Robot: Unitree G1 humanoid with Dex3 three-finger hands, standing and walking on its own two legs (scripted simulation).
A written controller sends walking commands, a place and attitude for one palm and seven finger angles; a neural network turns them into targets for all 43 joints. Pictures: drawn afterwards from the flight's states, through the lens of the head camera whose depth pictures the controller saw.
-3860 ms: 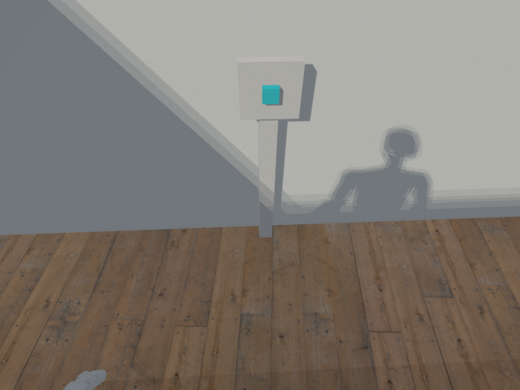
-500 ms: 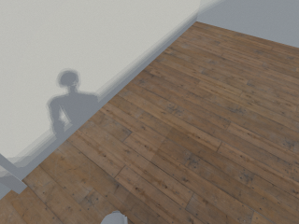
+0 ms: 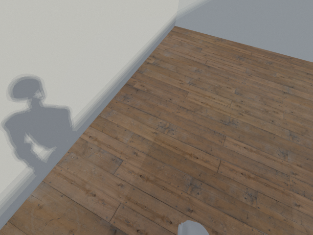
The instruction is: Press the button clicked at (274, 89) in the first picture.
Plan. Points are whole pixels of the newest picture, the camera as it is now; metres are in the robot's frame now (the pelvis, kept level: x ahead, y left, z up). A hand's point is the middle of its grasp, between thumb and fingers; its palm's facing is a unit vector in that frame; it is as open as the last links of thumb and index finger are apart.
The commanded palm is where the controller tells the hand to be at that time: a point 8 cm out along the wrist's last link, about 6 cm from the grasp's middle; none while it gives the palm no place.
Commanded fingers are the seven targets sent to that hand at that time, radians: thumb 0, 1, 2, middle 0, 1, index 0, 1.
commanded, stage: walk to a spot facing it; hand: left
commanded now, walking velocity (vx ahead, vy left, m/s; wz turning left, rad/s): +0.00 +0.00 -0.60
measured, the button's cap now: out of the picture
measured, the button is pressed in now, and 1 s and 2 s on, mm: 0 0 0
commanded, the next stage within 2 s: turn to face it in 0.14 s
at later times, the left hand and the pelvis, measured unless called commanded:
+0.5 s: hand (126, 217) +0.21 +0.10 -0.17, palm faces -0.12 -0.98 -0.17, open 7.4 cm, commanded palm none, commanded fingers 0.00 0.90 0.90 -0.20 -0.30 -0.20 -0.30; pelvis +0.07 -0.04 -0.01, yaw -7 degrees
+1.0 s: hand out of the picture +0.08 +0.24 -0.17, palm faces +0.20 -0.95 -0.25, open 7.4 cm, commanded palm none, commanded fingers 0.00 0.90 0.90 -0.20 -0.30 -0.20 -0.30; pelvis +0.05 +0.02 +0.00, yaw +8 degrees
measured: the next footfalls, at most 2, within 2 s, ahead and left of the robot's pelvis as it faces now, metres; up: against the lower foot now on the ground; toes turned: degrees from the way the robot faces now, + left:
right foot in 0.32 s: +0.11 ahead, -0.15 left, +0.00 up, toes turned -18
left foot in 0.72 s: +0.13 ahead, +0.09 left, +0.00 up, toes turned +9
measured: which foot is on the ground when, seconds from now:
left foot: down 0.00-0.32, up 0.34-0.70, down 0.72-1.00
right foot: up 0.00-0.30, down 0.32-0.72, up 0.74-1.00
